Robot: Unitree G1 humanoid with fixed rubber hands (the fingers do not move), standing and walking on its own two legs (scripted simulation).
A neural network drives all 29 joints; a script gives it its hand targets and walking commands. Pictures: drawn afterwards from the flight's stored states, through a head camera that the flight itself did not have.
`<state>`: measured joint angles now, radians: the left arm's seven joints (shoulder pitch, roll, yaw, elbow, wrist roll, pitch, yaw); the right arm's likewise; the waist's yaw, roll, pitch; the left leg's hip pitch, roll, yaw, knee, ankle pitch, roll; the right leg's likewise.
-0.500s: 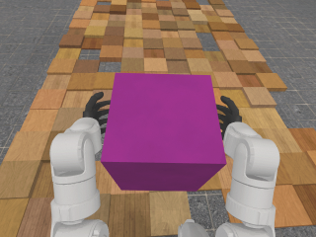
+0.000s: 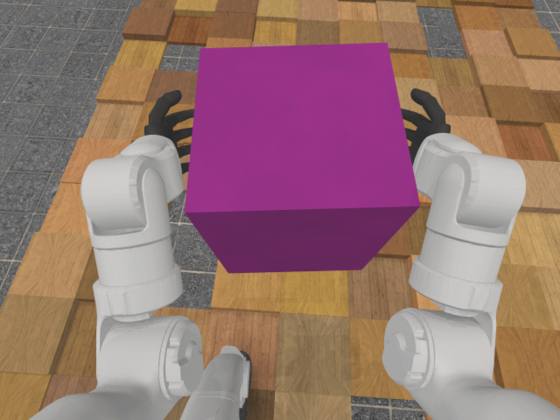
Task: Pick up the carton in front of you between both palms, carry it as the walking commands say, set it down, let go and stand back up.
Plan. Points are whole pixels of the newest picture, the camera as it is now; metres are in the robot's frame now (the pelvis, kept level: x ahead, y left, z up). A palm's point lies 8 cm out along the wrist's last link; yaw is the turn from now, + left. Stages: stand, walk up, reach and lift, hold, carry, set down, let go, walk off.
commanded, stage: carry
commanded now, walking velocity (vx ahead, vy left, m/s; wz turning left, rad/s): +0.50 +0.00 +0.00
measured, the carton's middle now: (294, 177) +0.42 +0.02 +0.07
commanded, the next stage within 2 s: none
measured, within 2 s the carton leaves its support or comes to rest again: neither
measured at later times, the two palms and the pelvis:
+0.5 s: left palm out of the picture +0.73 +0.15 +0.14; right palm out of the picture +0.72 -0.15 +0.14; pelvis +0.34 +0.02 -0.01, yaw -1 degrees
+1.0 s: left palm out of the picture +0.95 +0.20 +0.14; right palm out of the picture +0.95 -0.10 +0.14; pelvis +0.64 +0.05 +0.02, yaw -1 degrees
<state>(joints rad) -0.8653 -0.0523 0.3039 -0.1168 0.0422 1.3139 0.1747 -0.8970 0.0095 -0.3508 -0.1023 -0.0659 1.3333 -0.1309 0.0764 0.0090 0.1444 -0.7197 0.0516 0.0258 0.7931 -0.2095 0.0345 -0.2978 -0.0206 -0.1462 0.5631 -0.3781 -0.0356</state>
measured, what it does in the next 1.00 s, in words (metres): climbs: left foot, then right foot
